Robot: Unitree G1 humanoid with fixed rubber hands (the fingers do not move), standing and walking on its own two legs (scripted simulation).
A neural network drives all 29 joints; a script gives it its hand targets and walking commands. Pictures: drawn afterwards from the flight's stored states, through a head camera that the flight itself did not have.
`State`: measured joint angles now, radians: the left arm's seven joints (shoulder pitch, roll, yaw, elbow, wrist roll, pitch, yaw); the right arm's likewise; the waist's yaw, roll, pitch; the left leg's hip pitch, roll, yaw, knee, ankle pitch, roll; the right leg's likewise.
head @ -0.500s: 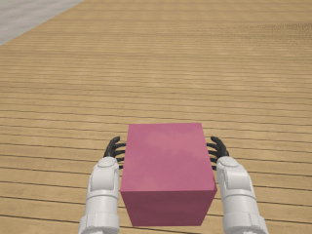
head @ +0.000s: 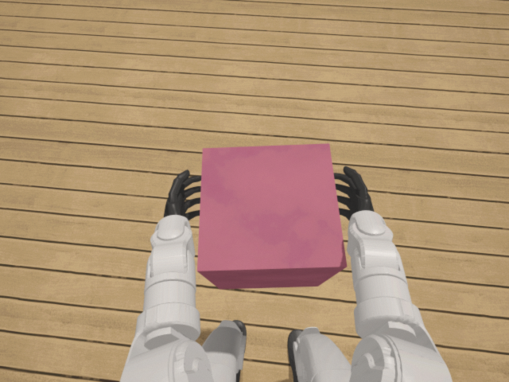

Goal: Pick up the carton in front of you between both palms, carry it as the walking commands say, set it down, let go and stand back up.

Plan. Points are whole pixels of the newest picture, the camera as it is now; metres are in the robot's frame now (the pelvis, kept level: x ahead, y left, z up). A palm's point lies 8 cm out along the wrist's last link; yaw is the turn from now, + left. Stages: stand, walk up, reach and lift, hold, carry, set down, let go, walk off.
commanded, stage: set down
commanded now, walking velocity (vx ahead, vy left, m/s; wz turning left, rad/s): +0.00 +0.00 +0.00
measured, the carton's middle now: (267, 225) +0.37 +0.02 -0.13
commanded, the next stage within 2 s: none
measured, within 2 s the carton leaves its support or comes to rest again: neither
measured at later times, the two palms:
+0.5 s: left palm (189, 219) +0.39 +0.19 -0.20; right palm (326, 211) +0.42 -0.11 -0.20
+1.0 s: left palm (195, 229) +0.42 +0.20 -0.36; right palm (306, 215) +0.47 -0.09 -0.36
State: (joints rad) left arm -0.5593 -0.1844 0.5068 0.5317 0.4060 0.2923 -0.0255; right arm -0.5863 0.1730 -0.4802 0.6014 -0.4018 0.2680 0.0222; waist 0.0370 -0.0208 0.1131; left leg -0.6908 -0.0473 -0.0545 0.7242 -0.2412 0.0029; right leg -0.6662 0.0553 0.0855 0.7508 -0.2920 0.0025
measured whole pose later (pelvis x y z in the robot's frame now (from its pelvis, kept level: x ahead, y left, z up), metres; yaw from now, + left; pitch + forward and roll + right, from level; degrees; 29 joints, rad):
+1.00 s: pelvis -0.05 +0.00 -0.26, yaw -2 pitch +46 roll -1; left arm -1.03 0.01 0.53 0.65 0.19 0.28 0.06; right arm -1.15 -0.04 -0.37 0.82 -0.18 0.25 -0.09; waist 0.09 -0.05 -0.08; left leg -2.08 -0.10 -0.07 1.76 -0.49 -0.05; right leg -2.05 0.16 0.06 1.78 -0.54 0.05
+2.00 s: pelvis -0.05 -0.01 -0.36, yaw -1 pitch +38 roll +2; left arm -1.27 0.15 0.48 0.86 0.09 0.21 0.05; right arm -1.46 -0.23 -0.15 1.11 -0.01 0.18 -0.13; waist 0.13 -0.05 0.29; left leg -2.24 -0.07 -0.03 2.15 -0.58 -0.06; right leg -2.23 0.18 0.03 2.19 -0.63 0.03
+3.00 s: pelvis -0.06 -0.01 -0.36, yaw +1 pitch +36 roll +1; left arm -1.28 0.32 0.26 0.93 -0.22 0.08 0.10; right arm -1.42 -0.40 0.01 0.97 0.17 0.15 -0.11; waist 0.12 -0.01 0.32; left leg -2.24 -0.03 0.03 2.15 -0.54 0.00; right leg -2.21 0.07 0.01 2.21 -0.64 0.01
